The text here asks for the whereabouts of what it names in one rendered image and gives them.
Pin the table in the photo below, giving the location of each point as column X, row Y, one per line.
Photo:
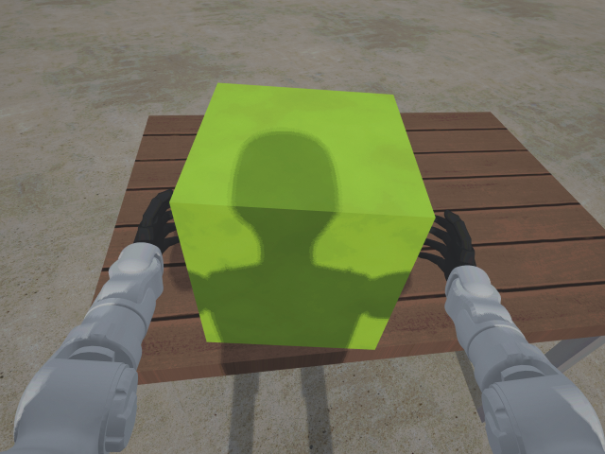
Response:
column 542, row 250

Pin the right robot hand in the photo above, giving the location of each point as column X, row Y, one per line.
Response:
column 458, row 250

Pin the left robot forearm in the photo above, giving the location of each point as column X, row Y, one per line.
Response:
column 117, row 322

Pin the left robot hand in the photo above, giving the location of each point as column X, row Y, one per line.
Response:
column 153, row 228

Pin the robot left upper arm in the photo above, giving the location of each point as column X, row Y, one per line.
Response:
column 78, row 407

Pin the carton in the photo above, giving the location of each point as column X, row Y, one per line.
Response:
column 300, row 214

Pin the right robot forearm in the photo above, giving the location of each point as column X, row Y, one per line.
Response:
column 492, row 342

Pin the robot right upper arm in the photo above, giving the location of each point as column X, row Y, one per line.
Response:
column 538, row 415

